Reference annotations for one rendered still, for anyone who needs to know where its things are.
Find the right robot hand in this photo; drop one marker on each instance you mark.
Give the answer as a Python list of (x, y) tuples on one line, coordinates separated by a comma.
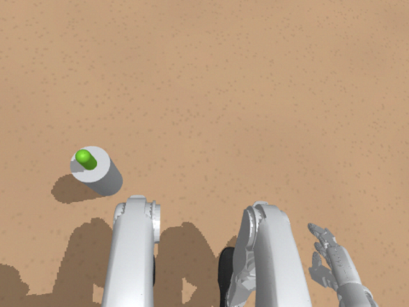
[(338, 259)]

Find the right robot arm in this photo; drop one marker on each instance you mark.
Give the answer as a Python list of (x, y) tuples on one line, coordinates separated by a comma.
[(355, 295)]

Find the bottle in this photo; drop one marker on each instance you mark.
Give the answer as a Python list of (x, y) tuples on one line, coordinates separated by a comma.
[(93, 167)]

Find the right robot foot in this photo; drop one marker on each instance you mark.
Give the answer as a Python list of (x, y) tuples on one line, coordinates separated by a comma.
[(225, 271)]

